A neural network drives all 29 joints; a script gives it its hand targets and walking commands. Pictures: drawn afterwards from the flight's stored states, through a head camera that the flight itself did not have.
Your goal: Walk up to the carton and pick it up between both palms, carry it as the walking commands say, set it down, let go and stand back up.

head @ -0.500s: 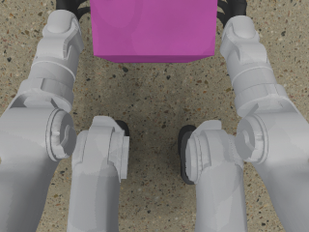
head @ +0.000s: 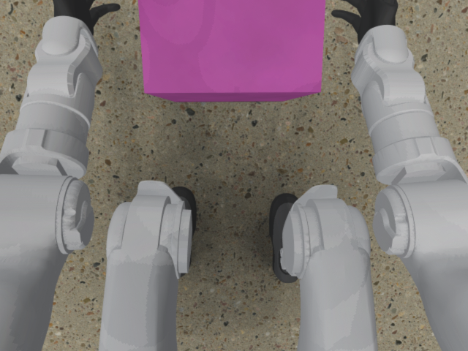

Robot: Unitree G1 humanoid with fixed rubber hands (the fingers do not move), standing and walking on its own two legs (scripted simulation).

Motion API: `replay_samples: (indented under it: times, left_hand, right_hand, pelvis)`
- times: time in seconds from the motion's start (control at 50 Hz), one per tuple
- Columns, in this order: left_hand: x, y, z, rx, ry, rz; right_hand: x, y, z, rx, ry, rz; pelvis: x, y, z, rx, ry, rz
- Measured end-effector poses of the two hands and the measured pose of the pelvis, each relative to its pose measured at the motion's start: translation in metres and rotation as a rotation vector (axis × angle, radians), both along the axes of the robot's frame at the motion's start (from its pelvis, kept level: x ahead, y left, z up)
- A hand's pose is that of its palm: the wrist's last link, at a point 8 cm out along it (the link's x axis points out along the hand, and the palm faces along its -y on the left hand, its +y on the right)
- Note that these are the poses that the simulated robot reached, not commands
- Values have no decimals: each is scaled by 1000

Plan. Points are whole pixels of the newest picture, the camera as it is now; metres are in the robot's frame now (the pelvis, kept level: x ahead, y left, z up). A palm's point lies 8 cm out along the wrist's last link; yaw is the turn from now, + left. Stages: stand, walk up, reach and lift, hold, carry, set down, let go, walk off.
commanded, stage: set down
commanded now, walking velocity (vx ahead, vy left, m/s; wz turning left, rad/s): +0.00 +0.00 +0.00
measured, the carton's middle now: (230, 39) +0.53 +0.03 -0.26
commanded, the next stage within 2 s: let go in 1.20 s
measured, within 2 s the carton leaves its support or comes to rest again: neither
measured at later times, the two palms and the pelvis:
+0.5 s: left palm out of the picture +0.53 +0.23 -0.01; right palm out of the picture +0.54 -0.16 -0.01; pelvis +0.01 +0.00 +0.10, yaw +0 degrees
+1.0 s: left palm out of the picture +0.53 +0.23 +0.15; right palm out of the picture +0.54 -0.17 +0.15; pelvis +0.03 +0.00 +0.25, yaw +0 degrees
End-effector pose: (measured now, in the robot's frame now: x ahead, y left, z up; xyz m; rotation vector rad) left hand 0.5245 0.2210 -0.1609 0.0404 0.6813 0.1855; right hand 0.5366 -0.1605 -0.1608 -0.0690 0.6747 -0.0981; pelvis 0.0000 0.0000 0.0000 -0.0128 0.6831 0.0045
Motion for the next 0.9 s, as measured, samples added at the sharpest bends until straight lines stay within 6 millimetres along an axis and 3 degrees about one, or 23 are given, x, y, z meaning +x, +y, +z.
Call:
replay_samples:
  times: [0.42, 0.9]
  left_hand:
    - [2, 5, 125, 3, -38, -3]
    - [2, 12, 275, -10, -48, -26]
  right_hand:
    - [3, -2, 126, 3, -46, -26]
    - [2, -6, 278, 4, -55, -13]
  pelvis:
    - [8, 1, 85, -4, 116, 7]
    - [29, 3, 219, -8, 133, 11]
